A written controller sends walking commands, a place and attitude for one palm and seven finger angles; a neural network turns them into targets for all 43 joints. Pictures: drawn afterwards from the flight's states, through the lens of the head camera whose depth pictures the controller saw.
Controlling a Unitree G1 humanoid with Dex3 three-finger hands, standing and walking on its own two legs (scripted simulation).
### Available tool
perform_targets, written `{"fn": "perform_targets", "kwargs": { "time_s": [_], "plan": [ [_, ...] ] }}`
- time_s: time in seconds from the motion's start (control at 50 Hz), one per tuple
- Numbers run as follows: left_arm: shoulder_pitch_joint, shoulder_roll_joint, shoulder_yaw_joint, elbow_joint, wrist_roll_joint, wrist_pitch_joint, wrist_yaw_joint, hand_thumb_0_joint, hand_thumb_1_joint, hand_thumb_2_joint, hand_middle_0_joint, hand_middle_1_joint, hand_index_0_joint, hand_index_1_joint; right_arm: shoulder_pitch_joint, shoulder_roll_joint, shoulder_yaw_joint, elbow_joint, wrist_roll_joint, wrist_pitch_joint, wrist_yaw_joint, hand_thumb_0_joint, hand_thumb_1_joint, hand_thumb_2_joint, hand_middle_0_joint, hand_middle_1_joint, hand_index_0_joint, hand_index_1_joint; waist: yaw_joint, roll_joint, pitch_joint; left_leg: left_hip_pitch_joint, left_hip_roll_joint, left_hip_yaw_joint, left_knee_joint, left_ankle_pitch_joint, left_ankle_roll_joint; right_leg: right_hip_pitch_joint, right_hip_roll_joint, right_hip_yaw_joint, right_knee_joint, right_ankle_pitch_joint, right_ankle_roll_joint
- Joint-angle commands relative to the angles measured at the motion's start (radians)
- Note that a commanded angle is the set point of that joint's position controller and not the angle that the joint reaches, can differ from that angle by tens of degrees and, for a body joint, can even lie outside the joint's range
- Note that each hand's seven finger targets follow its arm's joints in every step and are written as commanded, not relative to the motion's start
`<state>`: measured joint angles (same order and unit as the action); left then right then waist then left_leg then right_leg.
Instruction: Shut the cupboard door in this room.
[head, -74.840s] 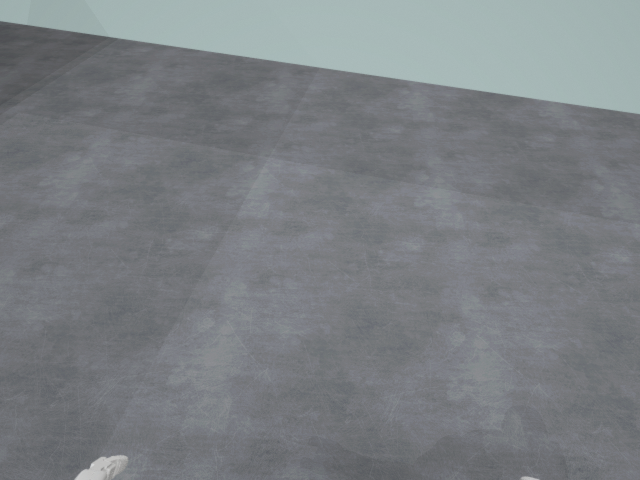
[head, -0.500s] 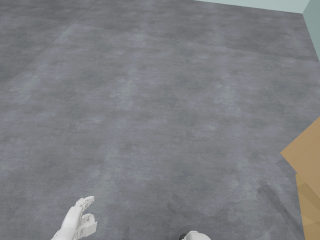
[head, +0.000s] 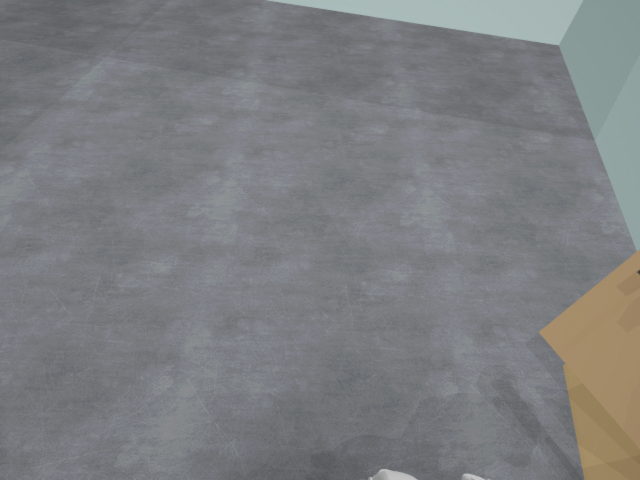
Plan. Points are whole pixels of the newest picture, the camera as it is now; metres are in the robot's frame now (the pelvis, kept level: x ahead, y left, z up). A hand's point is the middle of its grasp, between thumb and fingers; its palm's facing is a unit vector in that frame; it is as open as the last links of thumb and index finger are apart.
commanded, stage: turn to face it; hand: left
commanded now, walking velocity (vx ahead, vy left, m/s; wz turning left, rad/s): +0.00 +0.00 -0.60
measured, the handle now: out of the picture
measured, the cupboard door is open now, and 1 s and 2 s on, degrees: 38 38 38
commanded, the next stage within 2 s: take the last steps up to it in 1.60 s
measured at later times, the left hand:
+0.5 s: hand (215, 448) +0.17 +0.17 -0.17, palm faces -0.26 -0.94 -0.23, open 7.4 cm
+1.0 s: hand (274, 411) +0.23 +0.09 -0.15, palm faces -0.55 -0.78 -0.29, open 7.4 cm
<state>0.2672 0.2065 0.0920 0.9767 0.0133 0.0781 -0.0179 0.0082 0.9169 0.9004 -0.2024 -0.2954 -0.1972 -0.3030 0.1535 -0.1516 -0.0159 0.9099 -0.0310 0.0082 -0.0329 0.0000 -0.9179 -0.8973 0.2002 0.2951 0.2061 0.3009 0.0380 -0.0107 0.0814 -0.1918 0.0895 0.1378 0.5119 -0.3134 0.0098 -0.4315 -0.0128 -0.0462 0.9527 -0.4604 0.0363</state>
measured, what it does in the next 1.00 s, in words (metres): steps on the spot, turning right: right foot, then left foot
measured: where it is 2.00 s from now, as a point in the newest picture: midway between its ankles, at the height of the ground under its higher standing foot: outside the picture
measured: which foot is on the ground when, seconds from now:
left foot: down 0.00-0.16, up 0.18-0.50, down 0.52-0.90, up 0.92-1.00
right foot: up 0.00-0.14, down 0.16-0.52, up 0.54-0.88, down 0.90-1.00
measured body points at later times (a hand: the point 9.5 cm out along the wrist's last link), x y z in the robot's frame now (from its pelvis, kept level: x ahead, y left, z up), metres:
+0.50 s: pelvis +0.03 +0.00 -0.01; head +0.07 -0.01 +0.44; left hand +0.19 +0.21 -0.15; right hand +0.04 -0.28 -0.14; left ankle +0.07 +0.13 -0.73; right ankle +0.02 -0.13 -0.74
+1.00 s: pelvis +0.02 -0.02 -0.01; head +0.03 -0.07 +0.44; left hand +0.26 +0.13 -0.13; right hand -0.10 -0.27 -0.17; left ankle +0.07 +0.12 -0.67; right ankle -0.04 -0.10 -0.74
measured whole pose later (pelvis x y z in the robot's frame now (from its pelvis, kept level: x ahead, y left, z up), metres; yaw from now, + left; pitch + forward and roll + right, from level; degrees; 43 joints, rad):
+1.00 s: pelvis +0.02 -0.02 -0.01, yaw -36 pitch +0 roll +0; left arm 0.15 0.21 0.06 0.87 0.01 0.04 -0.01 0.00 0.91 0.90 -0.20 -0.30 -0.20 -0.30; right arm 0.22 -0.28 -0.06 0.92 -0.02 0.08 -0.02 0.01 -0.91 -0.90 0.20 0.29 0.20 0.30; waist -0.02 0.07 0.09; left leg -0.44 0.11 0.06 1.09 -0.49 -0.06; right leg -0.29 0.01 -0.03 0.61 -0.32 -0.04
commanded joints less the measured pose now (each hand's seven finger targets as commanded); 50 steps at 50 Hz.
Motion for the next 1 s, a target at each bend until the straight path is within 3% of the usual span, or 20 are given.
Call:
{"fn": "perform_targets", "kwargs": {
  "time_s": [0.0,0.1,0.14,0.16,0.2,0.28,0.38,0.46,0.48,0.5,0.52,0.54,0.64,0.8,0.84,0.86,0.88,0.9,0.94,0.98],
  "plan": [
    [-0.06,0.046,0.005,-0.115,0.006,-0.034,-0.008,0.0,0.9,0.9,-0.2,-0.3,-0.2,-0.3,0.091,-0.22,-0.072,-0.023,0.001,-0.005,-0.015,0.0,-0.9,-0.9,0.2,0.3,0.2,0.3,-0.069,0.193,-0.096,0.17,0.25,-0.066,-0.085,0.637,0.119,-0.031,-0.008,-0.043,-0.137,0.044,0.001],
    [0.056,0.102,0.022,-0.105,0.014,-0.047,-0.01,0.0,0.9,0.9,-0.2,-0.3,-0.2,-0.3,0.02,-0.241,-0.086,-0.046,0.011,0.003,-0.002,0.0,-0.9,-0.9,0.2,0.3,0.2,0.3,0.014,0.121,-0.108,0.008,0.201,0.023,0.145,0.434,0.028,0.249,-0.002,-0.049,-0.46,0.353,-0.039],
    [0.15,0.273,0.05,-0.086,0.016,-0.066,0.015,0.0,0.9,0.9,-0.2,-0.3,-0.2,-0.3,-0.032,-0.142,-0.064,-0.117,0.025,0.014,0.009,0.0,-0.9,-0.9,0.2,0.3,0.2,0.3,0.062,-0.301,-0.135,-0.34,-0.041,0.019,0.588,-0.338,-0.069,0.402,-0.367,0.467,-0.604,0.864,-0.23],
    [0.136,0.277,0.046,-0.093,0.009,-0.061,0.027,0.0,0.9,0.9,-0.2,-0.3,-0.2,-0.3,-0.033,-0.167,-0.06,-0.117,0.026,0.032,0.003,0.0,-0.9,-0.9,0.2,0.3,0.2,0.3,0.052,-0.227,-0.125,-0.356,-0.015,-0.117,0.691,-0.321,-0.057,0.34,-0.387,0.472,-0.637,0.672,-0.287],
    [-0.012,0.222,0.037,-0.14,0.014,-0.052,0.038,0.0,0.9,0.9,-0.2,-0.3,-0.2,-0.3,-0.062,-0.172,-0.066,-0.111,0.019,0.032,0.006,0.0,-0.9,-0.9,0.2,0.3,0.2,0.3,0.01,-0.208,-0.043,-0.424,0.013,-0.163,0.726,-0.193,-0.058,0.239,-0.304,0.451,-0.675,0.383,-0.264],
    [-0.08,0.204,0.022,-0.175,0.015,-0.061,0.036,0.0,0.9,0.9,-0.2,-0.3,-0.2,-0.3,0.004,-0.161,-0.056,-0.085,0.015,0.027,0.018,0.0,-0.9,-0.9,0.2,0.3,0.2,0.3,-0.033,-0.099,-0.137,-0.307,-0.006,-0.131,0.548,-0.098,-0.08,0.248,-0.211,0.291,-0.603,0.5,-0.215],
    [-0.054,0.235,0.03,-0.167,0.017,-0.055,0.029,0.0,0.9,0.9,-0.2,-0.3,-0.2,-0.3,0.005,-0.149,-0.048,-0.099,0.023,0.017,0.012,0.0,-0.9,-0.9,0.2,0.3,0.2,0.3,-0.012,-0.115,-0.163,-0.246,-0.048,-0.108,0.3,-0.111,-0.084,0.289,-0.198,0.354,-0.557,0.586,-0.227],
    [-0.136,0.222,0.028,-0.187,0.009,-0.041,0.022,0.0,0.9,0.9,-0.2,-0.3,-0.2,-0.3,0.119,-0.17,-0.05,-0.074,0.027,0.003,0.004,0.0,-0.9,-0.9,0.2,0.3,0.2,0.3,-0.076,-0.131,-0.15,-0.011,-0.065,-0.107,-0.009,0.054,-0.071,0.116,-0.139,0.361,-0.5,0.448,-0.149],
    [-0.142,0.182,0.021,-0.202,0.0,-0.036,0.019,0.0,0.9,0.9,-0.2,-0.3,-0.2,-0.3,0.149,-0.216,-0.057,-0.066,0.021,-0.009,-0.002,0.0,-0.9,-0.9,0.2,0.3,0.2,0.3,-0.088,-0.014,-0.159,0.105,0.019,-0.188,-0.148,0.06,-0.045,0.0,-0.062,0.307,-0.42,0.318,-0.097],
    [-0.123,0.119,0.008,-0.22,-0.01,-0.032,0.009,0.0,0.9,0.9,-0.2,-0.3,-0.2,-0.3,0.156,-0.322,-0.076,-0.076,0.004,-0.016,-0.004,0.0,-0.9,-0.9,0.2,0.3,0.2,0.3,-0.087,0.291,-0.147,0.162,0.271,-0.461,-0.259,0.077,0.047,-0.159,0.086,0.154,-0.196,0.013,-0.033],
    [-0.159,0.139,0.008,-0.232,0.001,-0.033,0.005,0.0,0.9,0.9,-0.2,-0.3,-0.2,-0.3,0.161,-0.348,-0.079,-0.086,0.0,-0.011,-0.009,0.0,-0.9,-0.9,0.2,0.3,0.2,0.3,-0.1,0.298,-0.119,0.079,0.401,-0.537,-0.275,0.172,0.14,-0.162,0.064,0.095,0.033,-0.156,-0.015],
    [-0.163,0.162,0.011,-0.239,0.005,-0.036,-0.002,0.0,0.9,0.9,-0.2,-0.3,-0.2,-0.3,0.125,-0.326,-0.067,-0.107,-0.001,-0.011,-0.009,0.0,-0.9,-0.9,0.2,0.3,0.2,0.3,-0.077,0.175,-0.088,-0.006,0.391,-0.492,-0.258,0.217,0.17,-0.117,0.015,0.118,0.129,-0.117,-0.009],
    [-0.129,0.122,0.012,-0.197,0.005,-0.02,-0.025,0.0,0.9,0.9,-0.2,-0.3,-0.2,-0.3,0.066,-0.25,-0.049,-0.108,-0.003,-0.016,-0.018,0.0,-0.9,-0.9,0.2,0.3,0.2,0.3,-0.041,0.212,-0.11,0.116,0.225,-0.157,-0.134,0.573,0.114,-0.133,-0.004,0.033,0.146,-0.016,0.024],
    [-0.148,0.098,0.0,-0.202,0.001,-0.032,-0.026,0.0,0.9,0.9,-0.2,-0.3,-0.2,-0.3,0.116,-0.293,-0.078,-0.071,0.0,-0.003,0.002,0.0,-0.9,-0.9,0.2,0.3,0.2,0.3,-0.062,0.253,-0.128,0.093,0.261,-0.058,-0.034,0.529,0.081,0.099,0.014,-0.054,-0.288,0.074,-0.012],
    [-0.033,0.151,0.013,-0.164,0.006,-0.044,-0.018,0.0,0.9,0.9,-0.2,-0.3,-0.2,-0.3,0.081,-0.285,-0.081,-0.08,0.012,0.001,0.01,0.0,-0.9,-0.9,0.2,0.3,0.2,0.3,0.001,0.133,-0.159,-0.041,0.204,0.0,0.142,0.367,0.004,0.325,-0.006,-0.02,-0.529,0.308,-0.041],
    [0.041,0.261,0.033,-0.14,0.018,-0.059,-0.006,0.0,0.9,0.9,-0.2,-0.3,-0.2,-0.3,0.059,-0.209,-0.067,-0.112,0.022,0.004,0.015,0.0,-0.9,-0.9,0.2,0.3,0.2,0.3,0.039,-0.161,-0.177,-0.265,0.085,0.075,0.362,-0.008,-0.062,0.488,-0.229,0.267,-0.616,0.558,-0.117],
    [0.08,0.322,0.043,-0.123,0.006,-0.058,0.01,0.0,0.9,0.9,-0.2,-0.3,-0.2,-0.3,-0.016,-0.184,-0.054,-0.157,0.019,0.014,0.012,0.0,-0.9,-0.9,0.2,0.3,0.2,0.3,0.06,-0.287,-0.136,-0.417,-0.012,-0.003,0.562,-0.355,-0.087,0.437,-0.38,0.469,-0.602,0.862,-0.228],
    [0.072,0.312,0.038,-0.129,0.002,-0.057,0.021,0.0,0.9,0.9,-0.2,-0.3,-0.2,-0.3,-0.004,-0.199,-0.051,-0.15,0.022,0.027,0.006,0.0,-0.9,-0.9,0.2,0.3,0.2,0.3,0.044,-0.22,-0.133,-0.425,0.013,-0.121,0.663,-0.305,-0.076,0.383,-0.386,0.437,-0.615,0.735,-0.276],
    [-0.074,0.246,0.03,-0.164,0.005,-0.048,0.032,0.0,0.9,0.9,-0.2,-0.3,-0.2,-0.3,-0.01,-0.204,-0.063,-0.12,0.018,0.033,0.006,0.0,-0.9,-0.9,0.2,0.3,0.2,0.3,-0.005,-0.243,-0.053,-0.448,0.037,-0.154,0.699,-0.171,-0.077,0.261,-0.286,0.413,-0.667,0.405,-0.241],
    [-0.13,0.207,0.015,-0.189,0.006,-0.056,0.03,0.0,0.9,0.9,-0.2,-0.3,-0.2,-0.3,0.025,-0.204,-0.06,-0.099,0.012,0.03,0.017,0.0,-0.9,-0.9,0.2,0.3,0.2,0.3,-0.045,-0.181,-0.074,-0.391,0.03,-0.143,0.651,-0.077,-0.09,0.229,-0.218,0.301,-0.635,0.461,-0.21]
  ]
}}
